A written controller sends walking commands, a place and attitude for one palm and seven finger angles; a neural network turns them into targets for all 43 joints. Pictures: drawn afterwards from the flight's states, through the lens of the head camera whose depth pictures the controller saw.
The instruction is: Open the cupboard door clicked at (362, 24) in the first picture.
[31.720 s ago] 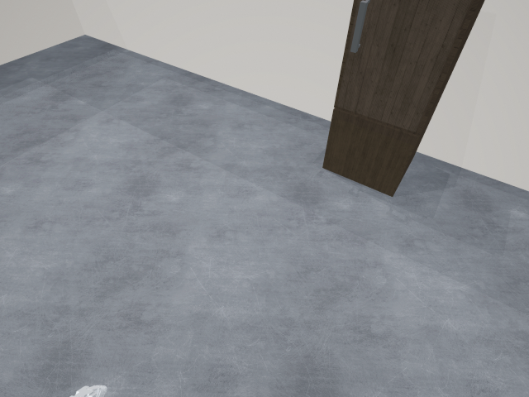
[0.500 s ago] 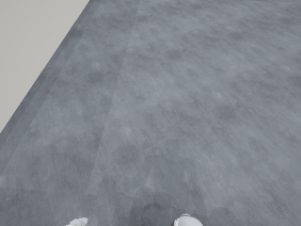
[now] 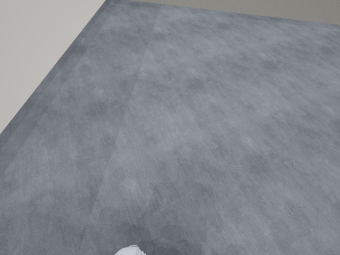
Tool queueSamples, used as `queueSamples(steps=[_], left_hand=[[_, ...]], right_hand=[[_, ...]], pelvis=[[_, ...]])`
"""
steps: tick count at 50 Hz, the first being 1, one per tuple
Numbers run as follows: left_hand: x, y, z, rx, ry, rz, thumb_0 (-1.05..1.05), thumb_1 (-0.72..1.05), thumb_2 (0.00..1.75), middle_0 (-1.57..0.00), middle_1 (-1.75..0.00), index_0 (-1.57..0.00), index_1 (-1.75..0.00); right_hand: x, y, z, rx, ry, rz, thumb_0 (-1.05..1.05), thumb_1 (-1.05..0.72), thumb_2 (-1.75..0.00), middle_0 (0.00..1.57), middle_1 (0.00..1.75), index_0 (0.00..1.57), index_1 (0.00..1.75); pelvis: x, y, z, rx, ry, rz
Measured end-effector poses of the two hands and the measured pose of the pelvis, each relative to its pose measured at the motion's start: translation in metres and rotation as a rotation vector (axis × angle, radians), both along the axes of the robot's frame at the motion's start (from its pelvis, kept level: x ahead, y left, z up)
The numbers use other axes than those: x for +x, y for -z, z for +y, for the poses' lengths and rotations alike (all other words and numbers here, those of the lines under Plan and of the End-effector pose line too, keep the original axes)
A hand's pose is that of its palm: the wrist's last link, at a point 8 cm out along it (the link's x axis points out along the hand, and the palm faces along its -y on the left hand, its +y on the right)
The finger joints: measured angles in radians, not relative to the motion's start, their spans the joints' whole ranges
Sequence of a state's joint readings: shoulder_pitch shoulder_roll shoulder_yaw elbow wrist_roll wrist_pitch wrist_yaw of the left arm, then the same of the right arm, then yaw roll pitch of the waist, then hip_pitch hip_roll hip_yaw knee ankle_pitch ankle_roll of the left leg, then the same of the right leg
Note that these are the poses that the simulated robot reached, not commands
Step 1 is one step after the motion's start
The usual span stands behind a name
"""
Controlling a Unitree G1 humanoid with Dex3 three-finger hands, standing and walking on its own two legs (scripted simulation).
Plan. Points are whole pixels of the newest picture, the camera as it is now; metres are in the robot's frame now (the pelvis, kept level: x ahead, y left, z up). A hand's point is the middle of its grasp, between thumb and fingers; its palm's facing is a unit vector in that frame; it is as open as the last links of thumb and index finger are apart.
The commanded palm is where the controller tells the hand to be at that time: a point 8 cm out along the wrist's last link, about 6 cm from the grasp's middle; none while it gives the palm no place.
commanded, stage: turn to face it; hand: left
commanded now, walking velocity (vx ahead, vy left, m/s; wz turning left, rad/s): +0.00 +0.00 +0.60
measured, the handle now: out of the picture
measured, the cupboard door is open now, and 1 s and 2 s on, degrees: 40 40 40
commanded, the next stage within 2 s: none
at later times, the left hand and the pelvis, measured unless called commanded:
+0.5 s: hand out of the picture +0.12 +0.15 -0.13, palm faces +0.31 -0.91 -0.27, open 7.3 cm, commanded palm none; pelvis +0.11 -0.06 +0.02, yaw +19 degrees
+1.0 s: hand out of the picture +0.14 +0.18 -0.14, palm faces +0.57 -0.77 -0.29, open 7.4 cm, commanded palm none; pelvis +0.17 -0.06 +0.01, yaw +36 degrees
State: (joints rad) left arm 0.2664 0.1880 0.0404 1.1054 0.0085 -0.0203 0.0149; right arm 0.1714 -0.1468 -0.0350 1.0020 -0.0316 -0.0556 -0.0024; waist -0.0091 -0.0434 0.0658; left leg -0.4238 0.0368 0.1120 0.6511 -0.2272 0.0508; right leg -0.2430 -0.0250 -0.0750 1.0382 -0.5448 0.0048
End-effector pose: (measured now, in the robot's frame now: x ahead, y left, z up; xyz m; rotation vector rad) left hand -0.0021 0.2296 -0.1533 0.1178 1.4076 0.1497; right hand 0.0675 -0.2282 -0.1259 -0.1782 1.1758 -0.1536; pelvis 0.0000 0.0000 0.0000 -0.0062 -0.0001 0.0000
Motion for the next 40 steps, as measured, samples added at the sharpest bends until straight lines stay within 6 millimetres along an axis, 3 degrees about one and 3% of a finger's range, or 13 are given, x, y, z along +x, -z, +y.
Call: queueSamples(steps=[8,14,19,24,28,34,37,40], left_hand=[[0.098,-0.030,-0.004,0.043,-0.046,-0.185,0.01,0.92,0.90,-0.20,-0.30,-0.20,-0.30],[0.136,-0.042,-0.017,0.112,-0.073,-0.273,0.00,0.91,0.90,-0.20,-0.30,-0.20,-0.30],[0.127,-0.053,-0.029,0.139,-0.145,-0.248,0.00,0.91,0.90,-0.20,-0.30,-0.20,-0.30],[0.104,-0.053,-0.040,0.133,-0.232,-0.180,0.00,0.91,0.90,-0.21,-0.30,-0.21,-0.30],[0.077,-0.046,-0.041,0.126,-0.315,-0.121,0.00,0.91,0.90,-0.21,-0.30,-0.21,-0.30],[0.033,-0.020,-0.032,0.100,-0.431,-0.033,0.00,0.91,0.90,-0.21,-0.30,-0.21,-0.30],[0.029,-0.014,-0.021,0.111,-0.470,-0.006,0.01,0.91,0.90,-0.21,-0.30,-0.21,-0.30],[0.042,-0.022,-0.011,0.131,-0.505,-0.045,0.01,0.91,0.90,-0.20,-0.30,-0.20,-0.30]], right_hand=[[0.025,0.000,-0.012,0.010,-0.054,0.133,0.00,-0.93,-0.89,0.20,0.30,0.21,0.30],[0.059,0.016,-0.042,0.035,-0.084,0.166,0.00,-0.92,-0.89,0.20,0.30,0.21,0.30],[0.112,0.007,-0.059,0.022,-0.157,0.157,0.01,-0.92,-0.89,0.20,0.30,0.20,0.30],[0.175,-0.005,-0.057,0.006,-0.259,0.107,0.01,-0.92,-0.89,0.19,0.30,0.20,0.30],[0.227,-0.009,-0.038,-0.006,-0.364,0.060,0.01,-0.92,-0.89,0.19,0.30,0.20,0.30],[0.295,-0.011,0.012,-0.025,-0.513,-0.069,0.00,-0.91,-0.89,0.19,0.30,0.20,0.30],[0.307,-0.014,0.028,-0.029,-0.552,-0.105,0.00,-0.91,-0.89,0.19,0.30,0.20,0.30],[0.307,-0.018,0.032,-0.041,-0.583,-0.079,0.00,-0.91,-0.89,0.20,0.30,0.20,0.30]], pelvis=[[0.038,-0.014,-0.011,0.009,-0.085,0.033],[0.065,-0.006,-0.039,0.025,-0.154,0.035],[0.085,-0.016,-0.052,0.048,-0.236,0.030],[0.104,-0.023,-0.058,0.067,-0.310,0.037],[0.115,-0.020,-0.056,0.064,-0.371,0.034],[0.129,-0.001,-0.037,0.032,-0.450,0.028],[0.132,0.002,-0.034,0.036,-0.480,0.018],[0.138,-0.005,-0.035,0.022,-0.515,0.016]])
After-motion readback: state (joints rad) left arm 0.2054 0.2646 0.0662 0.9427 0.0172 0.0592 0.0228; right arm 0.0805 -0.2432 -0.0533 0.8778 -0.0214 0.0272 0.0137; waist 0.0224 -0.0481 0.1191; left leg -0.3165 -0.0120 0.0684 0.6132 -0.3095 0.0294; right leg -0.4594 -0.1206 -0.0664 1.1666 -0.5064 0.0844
